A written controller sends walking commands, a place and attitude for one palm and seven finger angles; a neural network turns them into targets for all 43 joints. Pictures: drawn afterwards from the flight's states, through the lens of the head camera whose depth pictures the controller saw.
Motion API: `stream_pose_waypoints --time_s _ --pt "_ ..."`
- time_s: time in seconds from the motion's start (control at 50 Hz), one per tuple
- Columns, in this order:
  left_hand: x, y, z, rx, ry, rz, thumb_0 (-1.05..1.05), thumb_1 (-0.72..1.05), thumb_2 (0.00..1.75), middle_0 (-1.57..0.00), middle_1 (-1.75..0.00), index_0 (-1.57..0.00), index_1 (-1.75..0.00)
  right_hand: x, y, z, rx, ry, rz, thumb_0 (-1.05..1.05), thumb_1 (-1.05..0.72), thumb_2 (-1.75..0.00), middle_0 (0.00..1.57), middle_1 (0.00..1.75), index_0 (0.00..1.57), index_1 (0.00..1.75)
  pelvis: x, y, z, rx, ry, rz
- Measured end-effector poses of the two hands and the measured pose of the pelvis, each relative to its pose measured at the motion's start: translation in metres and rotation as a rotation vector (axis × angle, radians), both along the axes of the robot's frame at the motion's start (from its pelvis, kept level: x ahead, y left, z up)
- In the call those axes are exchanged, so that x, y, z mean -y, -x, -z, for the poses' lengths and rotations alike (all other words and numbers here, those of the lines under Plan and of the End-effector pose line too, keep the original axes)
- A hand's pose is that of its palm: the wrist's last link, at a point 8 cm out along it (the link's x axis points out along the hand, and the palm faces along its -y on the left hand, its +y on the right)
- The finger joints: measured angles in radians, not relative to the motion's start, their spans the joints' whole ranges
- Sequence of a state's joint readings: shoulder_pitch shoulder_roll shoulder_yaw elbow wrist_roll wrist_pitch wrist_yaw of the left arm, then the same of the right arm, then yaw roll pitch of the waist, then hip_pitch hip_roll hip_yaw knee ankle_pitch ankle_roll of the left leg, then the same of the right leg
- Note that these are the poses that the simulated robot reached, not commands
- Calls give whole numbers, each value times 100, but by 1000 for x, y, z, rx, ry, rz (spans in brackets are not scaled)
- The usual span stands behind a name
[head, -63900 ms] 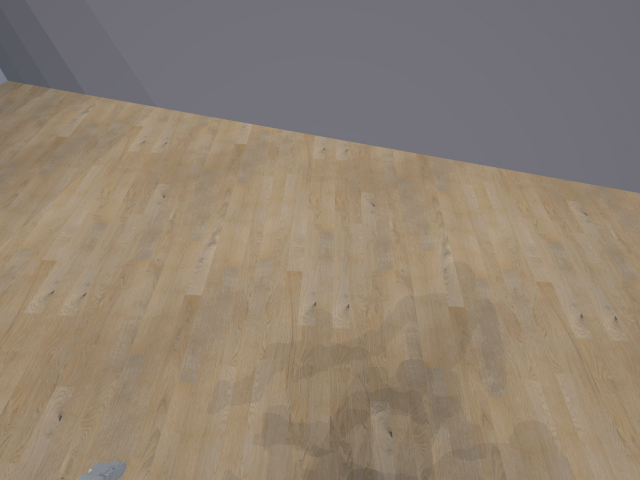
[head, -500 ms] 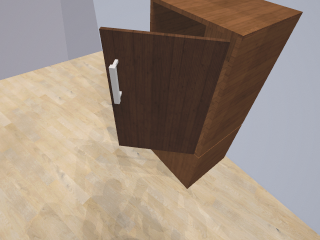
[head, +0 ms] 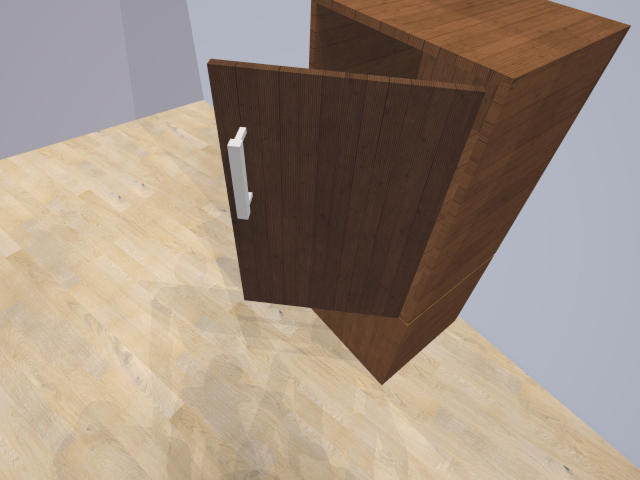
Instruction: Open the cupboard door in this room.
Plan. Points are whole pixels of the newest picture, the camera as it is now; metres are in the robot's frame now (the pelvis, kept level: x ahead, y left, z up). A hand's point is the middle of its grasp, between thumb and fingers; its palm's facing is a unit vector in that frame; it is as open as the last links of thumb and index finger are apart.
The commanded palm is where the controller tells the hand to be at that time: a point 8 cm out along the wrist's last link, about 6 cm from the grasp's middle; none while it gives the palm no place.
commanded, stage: come to a stop and stand still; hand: left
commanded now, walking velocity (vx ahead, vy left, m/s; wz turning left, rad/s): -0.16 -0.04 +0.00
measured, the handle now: (242, 174) +0.56 +0.17 +0.07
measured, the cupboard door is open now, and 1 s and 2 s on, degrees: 45 45 45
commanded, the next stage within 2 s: look again from close up in 1.52 s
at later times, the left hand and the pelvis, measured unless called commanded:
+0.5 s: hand out of the picture -0.01 +0.18 -0.17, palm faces -0.02 -0.96 -0.26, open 7.3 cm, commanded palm none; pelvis -0.03 -0.01 -0.01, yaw -2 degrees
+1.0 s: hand out of the picture +0.02 +0.11 -0.17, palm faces -0.03 -0.98 -0.22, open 7.3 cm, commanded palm none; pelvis -0.01 -0.07 +0.00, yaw -1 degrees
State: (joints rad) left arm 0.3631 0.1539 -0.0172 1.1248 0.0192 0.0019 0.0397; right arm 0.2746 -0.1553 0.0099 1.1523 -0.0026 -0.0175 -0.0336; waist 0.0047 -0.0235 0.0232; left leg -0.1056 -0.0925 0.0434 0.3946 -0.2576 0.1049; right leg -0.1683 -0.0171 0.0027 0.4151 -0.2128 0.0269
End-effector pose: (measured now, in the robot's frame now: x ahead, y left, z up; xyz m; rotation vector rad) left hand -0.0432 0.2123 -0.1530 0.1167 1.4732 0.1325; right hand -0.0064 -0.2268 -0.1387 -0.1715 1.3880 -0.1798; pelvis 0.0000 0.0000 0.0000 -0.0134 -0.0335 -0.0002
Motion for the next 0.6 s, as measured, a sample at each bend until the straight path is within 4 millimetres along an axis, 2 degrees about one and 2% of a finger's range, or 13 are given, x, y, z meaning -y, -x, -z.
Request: stream_pose_waypoints --time_s 0.18,0.3,0.46,0.6 --pt "-1 -26 2 60 -9 12 1 91 90 -20 -29 -20 -30 -12 7 4 3 -12 39 0 -91 -90 20 30 20 30 -2 10 2 9 -6 8" --pt "-7 -36 -1 131 -47 36 1 92 90 -20 -30 -20 -30 -6 9 7 58 -18 16 1 -92 -90 20 30 20 30 0 21 5 8 -5 7" --pt "-13 -32 -16 166 -96 68 1 92 90 -20 -29 -20 -30 8 3 16 158 -54 2 1 -92 -90 20 30 20 30 9 28 7 16 -23 28" --pt "-3 -21 -25 141 -116 73 1 91 90 -20 -29 -20 -30 30 4 17 150 -60 -6 1 -91 -90 20 30 20 30 25 29 3 -5 -32 33"
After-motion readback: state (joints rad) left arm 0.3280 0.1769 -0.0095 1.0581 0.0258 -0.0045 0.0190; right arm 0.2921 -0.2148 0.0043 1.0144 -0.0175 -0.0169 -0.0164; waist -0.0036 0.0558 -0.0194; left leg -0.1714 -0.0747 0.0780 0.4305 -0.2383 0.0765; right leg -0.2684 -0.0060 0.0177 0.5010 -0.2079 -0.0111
